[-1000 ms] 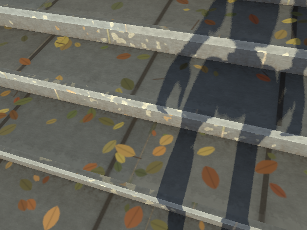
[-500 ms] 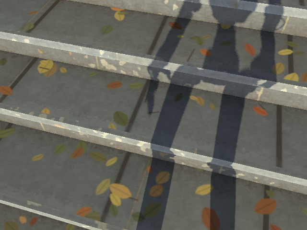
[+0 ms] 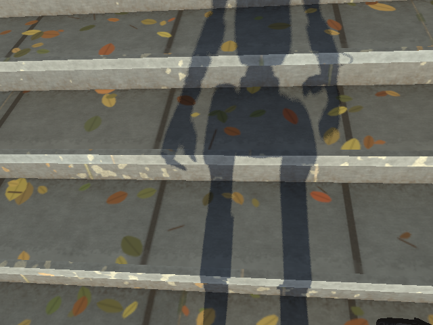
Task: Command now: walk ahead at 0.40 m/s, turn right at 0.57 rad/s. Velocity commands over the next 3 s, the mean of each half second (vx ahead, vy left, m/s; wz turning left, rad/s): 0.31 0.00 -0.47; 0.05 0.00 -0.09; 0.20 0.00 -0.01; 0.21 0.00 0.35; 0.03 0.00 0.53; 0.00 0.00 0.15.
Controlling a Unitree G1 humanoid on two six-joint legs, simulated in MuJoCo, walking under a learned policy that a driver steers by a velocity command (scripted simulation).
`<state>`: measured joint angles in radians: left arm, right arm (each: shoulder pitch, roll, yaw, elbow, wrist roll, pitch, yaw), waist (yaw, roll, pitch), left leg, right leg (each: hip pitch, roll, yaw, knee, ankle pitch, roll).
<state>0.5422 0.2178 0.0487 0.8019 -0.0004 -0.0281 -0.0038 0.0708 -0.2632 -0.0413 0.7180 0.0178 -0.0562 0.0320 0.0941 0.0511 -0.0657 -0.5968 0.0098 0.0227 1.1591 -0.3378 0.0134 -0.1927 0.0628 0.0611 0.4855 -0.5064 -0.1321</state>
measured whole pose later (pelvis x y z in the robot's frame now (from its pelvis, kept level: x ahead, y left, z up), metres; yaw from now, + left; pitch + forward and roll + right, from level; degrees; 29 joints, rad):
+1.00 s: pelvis +0.39 +0.09 +0.13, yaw -17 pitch +0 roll +1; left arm 0.23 0.16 0.00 0.89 0.01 0.04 0.05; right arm 0.30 -0.15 0.00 0.94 -0.02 -0.01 -0.03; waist -0.04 -0.02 -0.03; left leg -0.21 -0.09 0.10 0.45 -0.25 0.10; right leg -0.30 -0.06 0.03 0.51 -0.24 0.05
